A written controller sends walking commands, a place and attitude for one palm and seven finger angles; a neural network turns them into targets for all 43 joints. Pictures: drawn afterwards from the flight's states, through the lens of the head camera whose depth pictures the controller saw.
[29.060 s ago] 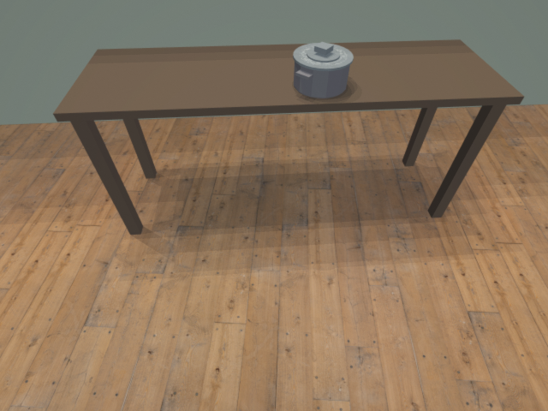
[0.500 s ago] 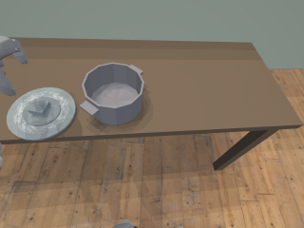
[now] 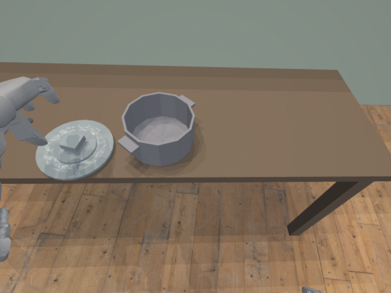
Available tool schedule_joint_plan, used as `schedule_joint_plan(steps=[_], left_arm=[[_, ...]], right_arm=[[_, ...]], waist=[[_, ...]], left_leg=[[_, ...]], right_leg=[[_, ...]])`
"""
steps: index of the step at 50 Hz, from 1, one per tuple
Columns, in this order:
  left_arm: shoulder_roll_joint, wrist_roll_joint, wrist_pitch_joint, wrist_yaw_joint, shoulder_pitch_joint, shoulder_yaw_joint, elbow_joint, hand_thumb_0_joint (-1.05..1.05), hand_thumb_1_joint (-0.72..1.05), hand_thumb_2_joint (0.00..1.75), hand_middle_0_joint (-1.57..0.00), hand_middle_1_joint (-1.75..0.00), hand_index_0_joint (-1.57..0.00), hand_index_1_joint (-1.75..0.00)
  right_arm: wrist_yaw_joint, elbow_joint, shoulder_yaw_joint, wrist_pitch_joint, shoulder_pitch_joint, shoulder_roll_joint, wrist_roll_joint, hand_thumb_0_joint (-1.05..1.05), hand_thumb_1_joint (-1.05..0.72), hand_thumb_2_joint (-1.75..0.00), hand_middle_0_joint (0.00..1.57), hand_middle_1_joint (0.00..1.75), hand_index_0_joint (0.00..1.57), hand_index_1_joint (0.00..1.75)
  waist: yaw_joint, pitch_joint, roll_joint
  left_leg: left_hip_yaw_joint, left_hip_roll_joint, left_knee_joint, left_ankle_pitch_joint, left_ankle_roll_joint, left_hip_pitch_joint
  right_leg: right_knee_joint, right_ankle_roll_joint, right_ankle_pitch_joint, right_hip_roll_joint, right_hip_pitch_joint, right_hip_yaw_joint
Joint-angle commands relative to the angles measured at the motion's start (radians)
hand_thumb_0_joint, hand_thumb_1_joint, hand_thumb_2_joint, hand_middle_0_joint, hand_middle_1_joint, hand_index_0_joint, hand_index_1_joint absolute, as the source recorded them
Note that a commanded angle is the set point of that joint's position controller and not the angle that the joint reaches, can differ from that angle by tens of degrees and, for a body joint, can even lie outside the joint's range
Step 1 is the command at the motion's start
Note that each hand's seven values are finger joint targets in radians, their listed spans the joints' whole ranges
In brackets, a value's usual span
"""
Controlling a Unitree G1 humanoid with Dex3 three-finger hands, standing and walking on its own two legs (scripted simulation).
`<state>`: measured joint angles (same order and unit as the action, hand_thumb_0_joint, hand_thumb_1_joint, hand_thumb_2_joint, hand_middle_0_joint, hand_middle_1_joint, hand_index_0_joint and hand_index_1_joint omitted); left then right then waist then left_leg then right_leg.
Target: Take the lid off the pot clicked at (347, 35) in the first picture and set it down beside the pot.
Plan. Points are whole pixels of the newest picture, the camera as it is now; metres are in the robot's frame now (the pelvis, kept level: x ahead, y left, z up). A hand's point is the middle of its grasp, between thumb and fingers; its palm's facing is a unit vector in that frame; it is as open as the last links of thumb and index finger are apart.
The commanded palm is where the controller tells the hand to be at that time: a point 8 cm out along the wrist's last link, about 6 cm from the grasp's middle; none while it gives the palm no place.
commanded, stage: draw the hand back to the body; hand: left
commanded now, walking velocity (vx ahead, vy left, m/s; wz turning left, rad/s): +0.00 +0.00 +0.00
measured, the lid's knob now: (72, 141) +0.49 +0.33 -0.05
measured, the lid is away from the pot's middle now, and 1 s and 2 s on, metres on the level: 0.23 0.23 0.23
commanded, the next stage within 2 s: step back with the hand held close in 1.74 s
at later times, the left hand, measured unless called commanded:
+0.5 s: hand (57, 110) +0.39 +0.25 +0.17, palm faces +0.46 -0.84 -0.28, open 9.8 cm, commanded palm +0.33 +0.29 +0.18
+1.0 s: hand (71, 151) +0.31 +0.20 +0.17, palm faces +0.49 -0.83 -0.28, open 7.6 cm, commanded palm +0.25 +0.23 +0.19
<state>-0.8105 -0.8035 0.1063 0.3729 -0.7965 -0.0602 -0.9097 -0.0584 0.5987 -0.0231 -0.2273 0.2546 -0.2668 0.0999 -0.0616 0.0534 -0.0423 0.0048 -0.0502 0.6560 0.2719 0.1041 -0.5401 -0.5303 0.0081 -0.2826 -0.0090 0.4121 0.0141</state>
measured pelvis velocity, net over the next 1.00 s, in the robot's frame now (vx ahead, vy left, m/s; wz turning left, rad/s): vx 0.03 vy -0.10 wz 0.00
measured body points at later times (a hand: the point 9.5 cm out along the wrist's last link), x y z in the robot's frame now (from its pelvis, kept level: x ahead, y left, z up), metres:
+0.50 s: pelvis +0.03 -0.06 +0.02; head +0.04 -0.06 +0.47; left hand +0.36 +0.30 +0.18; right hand +0.15 -0.32 -0.09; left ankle +0.03 +0.05 -0.72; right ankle -0.01 -0.18 -0.72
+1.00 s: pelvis +0.03 -0.10 +0.02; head +0.01 -0.12 +0.47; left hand +0.27 +0.24 +0.19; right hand +0.21 -0.33 -0.07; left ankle +0.03 +0.04 -0.72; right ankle -0.01 -0.18 -0.72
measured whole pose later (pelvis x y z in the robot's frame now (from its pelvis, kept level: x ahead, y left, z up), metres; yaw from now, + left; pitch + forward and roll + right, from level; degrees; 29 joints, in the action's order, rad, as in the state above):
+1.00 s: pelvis +0.03 -0.10 +0.02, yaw +0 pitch -3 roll +0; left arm -0.39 0.10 0.06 -0.08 0.01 -0.38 -0.10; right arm -0.08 0.67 -0.03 0.07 0.15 -0.26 0.05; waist 0.03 -0.01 -0.06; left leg 0.03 0.03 0.40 0.22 -0.02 -0.12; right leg -0.36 -0.05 -0.26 0.06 0.05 0.00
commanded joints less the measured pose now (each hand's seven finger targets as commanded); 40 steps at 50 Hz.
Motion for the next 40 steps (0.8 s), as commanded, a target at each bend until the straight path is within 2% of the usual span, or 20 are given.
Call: schedule_joint_plan(steps=[1, 2, 3, 4, 7, 10, 11, 14, 15, 17, 20, 21, 22, 26, 28, 33, 36, 37, 38, 40], left_arm=[[-0.005, 0.583, 0.041, -0.273, -0.396, -0.112, 0.322, 0.0, 0.06, 0.51, -0.3, -0.95, -0.3, -0.95], [-0.02, 0.666, 0.05, -0.306, -0.394, -0.164, 0.349, 0.0, 0.06, 0.51, -0.3, -0.95, -0.3, -0.95], [-0.044, 0.708, 0.051, -0.339, -0.409, -0.194, 0.361, 0.0, 0.06, 0.51, -0.3, -0.95, -0.3, -0.95], [-0.103, 0.723, 0.049, -0.372, -0.386, -0.267, 0.358, 0.0, 0.06, 0.51, -0.3, -0.95, -0.3, -0.95], [-0.183, 0.764, 0.052, -0.424, -0.314, -0.381, 0.391, 0.0, 0.12, 0.54, -0.3, -0.9, -0.3, -0.9], [-0.019, 0.809, 0.062, -0.435, -0.246, -0.298, 0.537, 0.0, 0.18, 0.57, -0.29, -0.85, -0.29, -0.85], [0.002, 0.819, 0.059, -0.44, -0.188, -0.301, 0.564, 0.0, 0.2, 0.58, -0.29, -0.83, -0.29, -0.83], [-0.021, 0.835, 0.035, -0.454, 0.013, -0.378, 0.554, 0.0, 0.27, 0.61, -0.28, -0.78, -0.28, -0.78], [-0.028, 0.84, 0.019, -0.455, 0.079, -0.399, 0.507, 0.0, 0.29, 0.62, -0.27, -0.77, -0.27, -0.77], [-0.011, 0.849, 0.012, -0.451, 0.089, -0.389, 0.51, 0.0, 0.33, 0.63, -0.27, -0.74, -0.27, -0.74], [0.016, 0.856, 0.016, -0.448, 0.046, -0.361, 0.657, 0.0, 0.39, 0.66, -0.26, -0.69, -0.26, -0.69], [-0.012, 0.854, 0.024, -0.453, 0.019, -0.383, 0.765, 0.0, 0.41, 0.67, -0.26, -0.67, -0.26, -0.67], [-0.018, 0.853, 0.025, -0.459, 0.056, -0.396, 0.787, 0.0, 0.44, 0.68, -0.26, -0.66, -0.26, -0.66], [0.013, 0.866, -0.014, -0.47, 0.238, -0.426, 0.682, 0.0, 0.52, 0.72, -0.25, -0.59, -0.25, -0.59], [0.051, 0.872, -0.013, -0.465, 0.272, -0.396, 0.684, 0.0, 0.56, 0.74, -0.24, -0.56, -0.24, -0.56], [0.027, 0.883, 0.011, -0.471, 0.248, -0.414, 0.89, 0.0, 0.67, 0.79, -0.23, -0.48, -0.23, -0.48], [0.025, 0.887, 0.0, -0.479, 0.364, -0.456, 0.847, 0.0, 0.73, 0.82, -0.22, -0.43, -0.22, -0.43], [0.025, 0.886, 0.004, -0.478, 0.397, -0.465, 0.842, 0.0, 0.75, 0.83, -0.22, -0.41, -0.22, -0.41], [0.058, 0.893, -0.001, -0.475, 0.452, -0.45, 0.819, 0.0, 0.77, 0.84, -0.22, -0.4, -0.22, -0.4], [0.099, 0.901, 0.0, -0.466, 0.467, -0.416, 0.866, 0.0, 0.82, 0.86, -0.21, -0.36, -0.21, -0.36]], right_arm=[[-0.034, -0.146, 0.024, 0.128, 0.035, -0.144, -0.004, 0.0, -0.9, -0.9, 0.2, 0.3, 0.2, 0.3], [-0.043, -0.152, 0.023, 0.152, 0.019, -0.159, -0.009, 0.0, -0.9, -0.9, 0.2, 0.3, 0.2, 0.3], [-0.05, -0.132, 0.018, 0.173, 0.018, -0.168, -0.015, 0.0, -0.9, -0.9, 0.2, 0.3, 0.2, 0.3], [-0.05, -0.114, 0.019, 0.187, 0.031, -0.173, -0.021, 0.0, -0.9, -0.9, 0.2, 0.3, 0.2, 0.3], [-0.042, -0.084, 0.016, 0.216, 0.023, -0.183, -0.035, 0.0, -0.9, -0.9, 0.2, 0.3, 0.2, 0.3], [-0.025, -0.099, 0.014, 0.264, -0.016, -0.155, -0.039, 0.0, -0.9, -0.9, 0.2, 0.3, 0.2, 0.3], [-0.016, -0.098, 0.017, 0.277, -0.014, -0.152, -0.043, 0.0, -0.9, -0.9, 0.2, 0.3, 0.2, 0.3], [-0.004, -0.083, 0.026, 0.288, -0.01, -0.158, -0.051, 0.0, -0.9, -0.9, 0.2, 0.3, 0.2, 0.3], [-0.004, -0.076, 0.029, 0.281, -0.008, -0.162, -0.053, 0.0, -0.9, -0.9, 0.2, 0.3, 0.2, 0.3], [-0.008, -0.073, 0.033, 0.274, -0.021, -0.163, -0.049, 0.0, -0.9, -0.9, 0.2, 0.3, 0.2, 0.3], [-0.008, -0.083, 0.038, 0.288, -0.049, -0.159, -0.044, 0.0, -0.9, -0.9, 0.2, 0.3, 0.2, 0.3], [-0.007, -0.09, 0.039, 0.299, -0.06, -0.157, -0.044, 0.0, -0.9, -0.9, 0.2, 0.3, 0.2, 0.3], [-0.004, -0.087, 0.041, 0.305, -0.066, -0.153, -0.047, 0.0, -0.9, -0.9, 0.2, 0.3, 0.2, 0.3], [-0.012, -0.062, 0.043, 0.296, -0.076, -0.148, -0.047, 0.0, -0.9, -0.9, 0.2, 0.3, 0.2, 0.3], [-0.014, -0.061, 0.043, 0.293, -0.089, -0.143, -0.043, 0.0, -0.9, -0.9, 0.2, 0.3, 0.2, 0.3], [-0.017, -0.074, 0.036, 0.315, -0.147, -0.127, -0.042, 0.0, -0.9, -0.9, 0.2, 0.3, 0.2, 0.3], [-0.024, -0.065, 0.035, 0.321, -0.158, -0.12, -0.046, 0.0, -0.9, -0.9, 0.2, 0.3, 0.2, 0.3], [-0.023, -0.063, 0.037, 0.321, -0.157, -0.119, -0.046, 0.0, -0.9, -0.9, 0.2, 0.3, 0.2, 0.3], [-0.023, -0.063, 0.036, 0.319, -0.16, -0.115, -0.047, 0.0, -0.9, -0.9, 0.2, 0.3, 0.2, 0.3], [-0.021, -0.07, 0.033, 0.322, -0.18, -0.108, -0.044, 0.0, -0.9, -0.9, 0.2, 0.3, 0.2, 0.3]], waist=[[-0.021, 0.244, -0.116], [-0.016, 0.269, -0.054], [-0.011, 0.28, -0.059], [0.001, 0.302, -0.056], [0.027, 0.287, -0.088], [0.025, 0.255, -0.248], [0.028, 0.258, -0.269], [0.047, 0.235, -0.152], [0.052, 0.204, -0.056], [0.049, 0.167, 0.014], [0.048, 0.22, -0.063], [0.053, 0.275, -0.126], [0.051, 0.277, -0.134], [0.064, 0.18, 0.029], [0.062, 0.155, 0.024], [0.069, 0.194, -0.044], [0.083, 0.152, 0.018], [0.082, 0.137, 0.005], [0.083, 0.115, 0.044], [0.085, 0.102, 0.025]], left_leg=[[0.24, 0.158, -0.251, 0.058, -0.098, 0.618], [0.231, 0.151, -0.258, 0.102, -0.086, 0.602], [0.205, 0.139, -0.254, 0.039, -0.085, 0.584], [0.177, 0.129, -0.239, -0.038, -0.085, 0.579], [0.128, 0.113, -0.241, -0.133, -0.099, 0.534], [0.124, 0.116, -0.261, -0.235, -0.119, 0.589], [0.131, 0.12, -0.258, -0.298, -0.126, 0.616], [0.084, 0.111, -0.242, -0.415, -0.113, 0.575], [0.059, 0.103, -0.244, -0.39, -0.103, 0.515], [0.025, 0.09, -0.255, -0.339, -0.09, 0.453], [0.017, 0.086, -0.25, -0.399, -0.084, 0.536], [0.022, 0.085, -0.241, -0.467, -0.086, 0.591], [0.016, 0.085, -0.229, -0.495, -0.083, 0.6], [-0.023, 0.063, -0.243, -0.39, -0.066, 0.484], [-0.039, 0.05, -0.246, -0.336, -0.06, 0.454], [-0.039, 0.039, -0.245, -0.326, -0.054, 0.505], [-0.044, 0.039, -0.25, -0.307, -0.053, 0.486], [-0.046, 0.036, -0.246, -0.294, -0.055, 0.478], [-0.048, 0.037, -0.25, -0.276, -0.054, 0.464], [-0.049, 0.037, -0.253, -0.261, -0.054, 0.47]], right_leg=[[0.091, -0.073, -0.028, 0.044, 0.135, -0.052], [0.101, -0.067, -0.015, 0.04, 0.101, -0.032], [0.11, -0.069, 0.02, 0.042, 0.059, -0.024], [0.125, -0.07, 0.062, 0.041, 0.006, -0.022], [0.149, -0.07, 0.126, 0.036, -0.096, -0.023], [0.159, -0.068, 0.159, 0.036, -0.113, -0.032], [0.162, -0.067, 0.174, 0.039, -0.119, -0.035], [0.171, -0.06, 0.258, 0.045, -0.193, -0.037], [0.172, -0.057, 0.28, 0.046, -0.227, -0.039], [0.174, -0.053, 0.301, 0.041, -0.264, -0.039], [0.175, -0.048, 0.328, 0.042, -0.26, -0.033], [0.176, -0.048, 0.355, 0.04, -0.273, -0.03], [0.176, -0.046, 0.37, 0.04, -0.276, -0.028], [0.18, -0.035, 0.413, 0.039, -0.321, -0.027], [0.185, -0.029, 0.42, 0.03, -0.332, -0.019], [0.192, -0.019, 0.442, 0.021, -0.352, -0.007], [0.193, -0.006, 0.459, 0.016, -0.355, -0.004], [0.199, -0.005, 0.458, 0.011, -0.351, -0.002], [0.198, 0.002, 0.459, 0.009, -0.35, -0.002], [0.204, 0.003, 0.444, 0.006, -0.343, 0.004]])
